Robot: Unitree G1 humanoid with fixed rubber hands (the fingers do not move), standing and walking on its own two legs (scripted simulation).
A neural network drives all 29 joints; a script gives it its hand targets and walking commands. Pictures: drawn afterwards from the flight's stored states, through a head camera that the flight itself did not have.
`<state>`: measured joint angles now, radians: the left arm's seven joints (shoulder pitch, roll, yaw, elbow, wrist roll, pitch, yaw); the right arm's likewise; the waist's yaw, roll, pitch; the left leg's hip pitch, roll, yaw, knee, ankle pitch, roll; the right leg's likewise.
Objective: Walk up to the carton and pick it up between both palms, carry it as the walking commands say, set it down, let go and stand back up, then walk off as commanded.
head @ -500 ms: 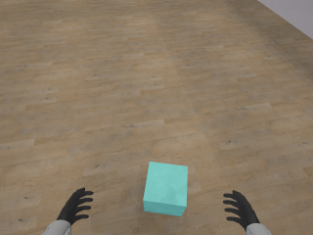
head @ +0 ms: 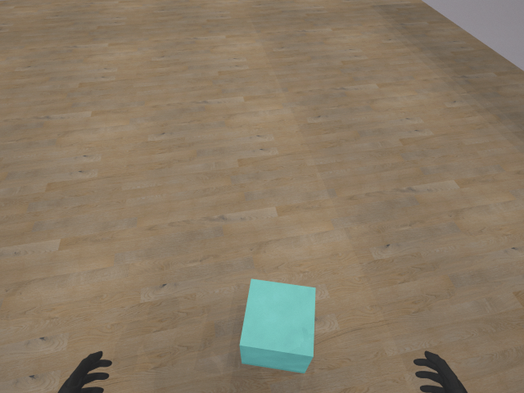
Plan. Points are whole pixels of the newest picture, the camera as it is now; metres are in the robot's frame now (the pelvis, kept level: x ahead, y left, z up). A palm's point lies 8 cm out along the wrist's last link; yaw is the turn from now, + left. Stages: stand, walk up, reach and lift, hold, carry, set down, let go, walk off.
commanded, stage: stand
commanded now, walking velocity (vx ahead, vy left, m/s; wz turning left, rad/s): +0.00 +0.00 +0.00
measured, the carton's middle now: (277, 326) +0.43 -0.05 -0.66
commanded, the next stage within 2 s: walk off in 1.44 s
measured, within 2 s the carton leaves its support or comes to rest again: neither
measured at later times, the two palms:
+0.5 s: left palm out of the picture +0.09 +0.30 -0.09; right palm out of the picture +0.10 -0.29 -0.09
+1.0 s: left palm out of the picture +0.07 +0.31 -0.10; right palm out of the picture +0.07 -0.30 -0.09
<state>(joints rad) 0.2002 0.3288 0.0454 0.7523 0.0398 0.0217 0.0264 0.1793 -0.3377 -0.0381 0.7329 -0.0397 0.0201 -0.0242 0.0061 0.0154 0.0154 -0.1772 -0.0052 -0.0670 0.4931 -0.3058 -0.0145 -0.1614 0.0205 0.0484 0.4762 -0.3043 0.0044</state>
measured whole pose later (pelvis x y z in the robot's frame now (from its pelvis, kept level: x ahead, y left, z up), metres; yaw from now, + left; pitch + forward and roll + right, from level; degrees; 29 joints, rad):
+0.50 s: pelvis -0.01 +0.00 +0.01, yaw +0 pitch -2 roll +0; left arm 0.17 0.35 0.02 0.89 0.03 0.00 0.02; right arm 0.16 -0.36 -0.01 0.87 -0.03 0.00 -0.03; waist 0.01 0.01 0.02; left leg -0.13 -0.01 -0.06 0.42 -0.26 -0.01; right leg -0.11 0.01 0.05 0.41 -0.26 0.01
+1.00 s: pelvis -0.02 +0.01 +0.01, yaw +0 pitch -3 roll +0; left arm 0.15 0.37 0.01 0.99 0.02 0.00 0.01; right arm 0.15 -0.38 0.00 0.97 -0.02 -0.01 -0.02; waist 0.01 0.00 0.03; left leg -0.12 -0.01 -0.06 0.37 -0.21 -0.01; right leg -0.11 0.00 0.06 0.37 -0.22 0.01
